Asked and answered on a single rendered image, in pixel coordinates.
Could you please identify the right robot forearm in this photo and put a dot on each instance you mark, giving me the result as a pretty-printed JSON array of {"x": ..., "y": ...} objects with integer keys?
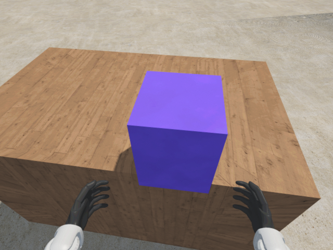
[{"x": 269, "y": 239}]

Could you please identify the pedestal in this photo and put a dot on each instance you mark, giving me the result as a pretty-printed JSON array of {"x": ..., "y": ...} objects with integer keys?
[{"x": 63, "y": 124}]

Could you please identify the robot right hand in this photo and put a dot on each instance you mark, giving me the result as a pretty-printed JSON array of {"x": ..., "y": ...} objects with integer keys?
[{"x": 258, "y": 211}]

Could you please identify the carton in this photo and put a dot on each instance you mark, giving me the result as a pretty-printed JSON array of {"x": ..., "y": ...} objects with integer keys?
[{"x": 177, "y": 130}]

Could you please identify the left robot forearm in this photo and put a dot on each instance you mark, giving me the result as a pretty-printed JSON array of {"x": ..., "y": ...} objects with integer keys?
[{"x": 67, "y": 237}]

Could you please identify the robot left hand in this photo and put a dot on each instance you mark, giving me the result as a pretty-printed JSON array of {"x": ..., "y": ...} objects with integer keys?
[{"x": 83, "y": 206}]

